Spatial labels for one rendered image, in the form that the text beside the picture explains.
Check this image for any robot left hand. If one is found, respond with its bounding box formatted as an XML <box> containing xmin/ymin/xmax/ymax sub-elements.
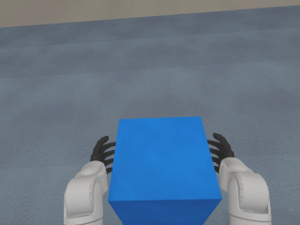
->
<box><xmin>90</xmin><ymin>136</ymin><xmax>116</xmax><ymax>174</ymax></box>

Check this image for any robot right hand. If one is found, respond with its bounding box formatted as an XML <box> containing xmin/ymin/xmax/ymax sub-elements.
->
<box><xmin>207</xmin><ymin>133</ymin><xmax>234</xmax><ymax>173</ymax></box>

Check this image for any robot left forearm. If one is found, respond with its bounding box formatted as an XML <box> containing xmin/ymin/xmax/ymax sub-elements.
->
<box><xmin>64</xmin><ymin>160</ymin><xmax>108</xmax><ymax>225</ymax></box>

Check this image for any carton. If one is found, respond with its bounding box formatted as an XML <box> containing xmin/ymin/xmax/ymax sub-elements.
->
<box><xmin>108</xmin><ymin>116</ymin><xmax>222</xmax><ymax>225</ymax></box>

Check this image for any robot right forearm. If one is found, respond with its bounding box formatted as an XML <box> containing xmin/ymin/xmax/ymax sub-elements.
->
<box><xmin>218</xmin><ymin>157</ymin><xmax>272</xmax><ymax>225</ymax></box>

